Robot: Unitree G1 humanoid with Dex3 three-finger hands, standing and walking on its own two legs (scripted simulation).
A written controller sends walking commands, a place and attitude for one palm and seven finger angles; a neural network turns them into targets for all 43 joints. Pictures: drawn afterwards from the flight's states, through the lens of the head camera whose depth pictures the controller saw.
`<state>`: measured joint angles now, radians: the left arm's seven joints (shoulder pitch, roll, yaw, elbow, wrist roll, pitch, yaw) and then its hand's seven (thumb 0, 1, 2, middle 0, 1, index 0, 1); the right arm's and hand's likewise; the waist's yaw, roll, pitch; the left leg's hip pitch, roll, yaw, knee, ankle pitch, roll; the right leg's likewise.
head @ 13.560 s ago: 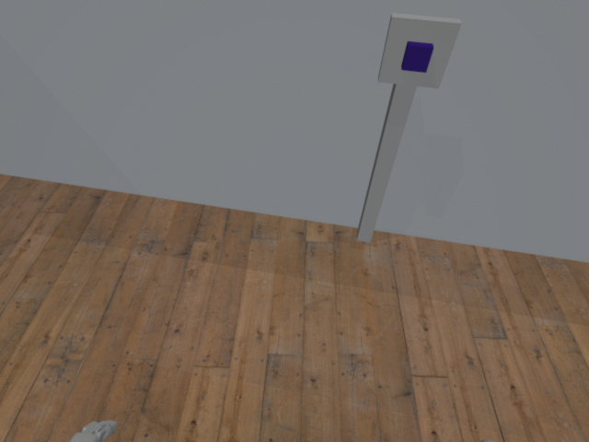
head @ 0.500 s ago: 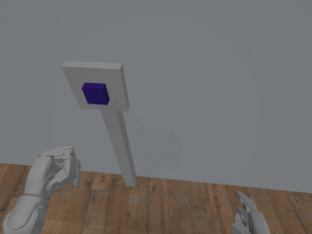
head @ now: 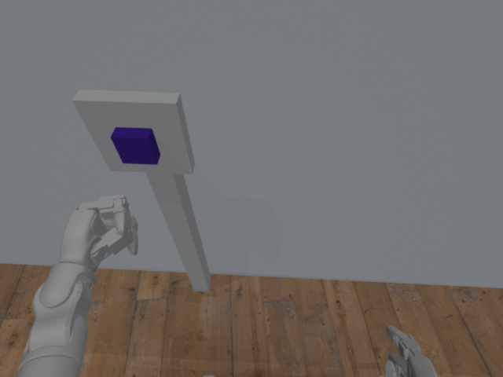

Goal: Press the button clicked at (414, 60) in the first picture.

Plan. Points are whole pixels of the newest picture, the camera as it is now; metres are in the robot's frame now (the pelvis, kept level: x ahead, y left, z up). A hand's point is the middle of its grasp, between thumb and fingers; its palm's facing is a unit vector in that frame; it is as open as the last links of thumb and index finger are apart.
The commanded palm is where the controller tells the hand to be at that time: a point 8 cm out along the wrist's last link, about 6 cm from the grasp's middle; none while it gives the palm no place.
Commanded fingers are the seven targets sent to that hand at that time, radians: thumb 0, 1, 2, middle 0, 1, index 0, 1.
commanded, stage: aim a knuckle at the button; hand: left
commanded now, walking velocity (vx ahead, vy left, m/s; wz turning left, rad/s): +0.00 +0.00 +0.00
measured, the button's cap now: (137, 145) +0.48 +0.23 +0.10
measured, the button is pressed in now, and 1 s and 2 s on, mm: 0 0 4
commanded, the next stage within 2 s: press the button with the knuckle in 1.28 s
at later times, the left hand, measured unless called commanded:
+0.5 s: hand (154, 201) +0.38 +0.18 +0.06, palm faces -0.02 -1.00 -0.04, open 3.1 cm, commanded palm +0.36 +0.24 +0.07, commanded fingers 0.00 0.90 0.90 -1.30 -1.50 -1.30 -1.50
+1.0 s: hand (149, 202) +0.38 +0.19 +0.06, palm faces -0.02 -1.00 -0.02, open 3.1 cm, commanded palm +0.36 +0.25 +0.06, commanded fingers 0.00 0.90 0.90 -1.30 -1.50 -1.30 -1.50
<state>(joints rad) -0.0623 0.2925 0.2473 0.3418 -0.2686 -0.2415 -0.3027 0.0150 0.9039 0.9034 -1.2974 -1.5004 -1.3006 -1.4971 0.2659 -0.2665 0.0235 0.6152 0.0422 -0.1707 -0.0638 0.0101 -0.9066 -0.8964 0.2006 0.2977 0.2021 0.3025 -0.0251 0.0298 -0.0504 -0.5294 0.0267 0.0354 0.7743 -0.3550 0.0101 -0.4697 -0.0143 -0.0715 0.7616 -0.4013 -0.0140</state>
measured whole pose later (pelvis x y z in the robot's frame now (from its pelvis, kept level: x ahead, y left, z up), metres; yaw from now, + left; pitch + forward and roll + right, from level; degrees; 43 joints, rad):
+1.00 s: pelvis +0.00 +0.00 -0.01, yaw -1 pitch +10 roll -1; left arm -0.35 0.32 0.28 0.68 -0.22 -0.34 -0.29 0.01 0.90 0.90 -1.30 -1.50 -1.30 -1.50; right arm 0.31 -0.27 0.01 0.62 0.04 -0.01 -0.04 0.01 -0.91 -0.90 0.20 0.30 0.20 0.30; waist -0.06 0.02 -0.07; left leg -0.63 0.04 0.04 0.83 -0.37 0.01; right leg -0.57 0.00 -0.06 0.81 -0.41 -0.02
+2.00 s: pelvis -0.01 +0.00 -0.02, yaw +0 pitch +12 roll -1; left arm -0.62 0.38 0.31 0.95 -0.18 -0.37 -0.29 -0.04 0.83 0.91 -1.30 -1.50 -1.30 -1.50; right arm 0.33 -0.27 0.02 0.64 0.03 0.02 -0.04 0.01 -0.91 -0.90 0.20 0.30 0.20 0.30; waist -0.08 0.02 -0.07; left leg -0.72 0.04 0.03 0.88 -0.38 0.01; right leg -0.65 0.00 -0.07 0.86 -0.42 -0.02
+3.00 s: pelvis -0.04 +0.01 -0.03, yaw +0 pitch +14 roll -2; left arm -0.79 0.43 0.29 1.11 -0.14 -0.39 -0.24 -0.02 0.78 0.95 -1.30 -1.50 -1.34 -1.50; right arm 0.37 -0.28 0.03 0.66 0.02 -0.04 -0.03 0.00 -0.91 -0.90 0.20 0.30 0.20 0.30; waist -0.11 0.02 -0.08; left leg -0.86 0.04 0.00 0.96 -0.36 0.02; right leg -0.78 0.00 -0.09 0.92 -0.40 -0.02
